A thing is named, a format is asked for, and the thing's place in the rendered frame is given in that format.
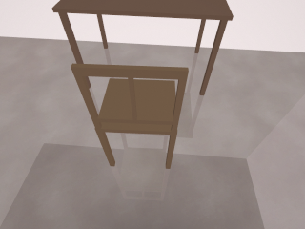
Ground chair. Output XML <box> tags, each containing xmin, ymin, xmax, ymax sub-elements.
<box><xmin>71</xmin><ymin>63</ymin><xmax>189</xmax><ymax>169</ymax></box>

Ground table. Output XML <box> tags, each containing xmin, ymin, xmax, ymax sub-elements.
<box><xmin>52</xmin><ymin>0</ymin><xmax>234</xmax><ymax>95</ymax></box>

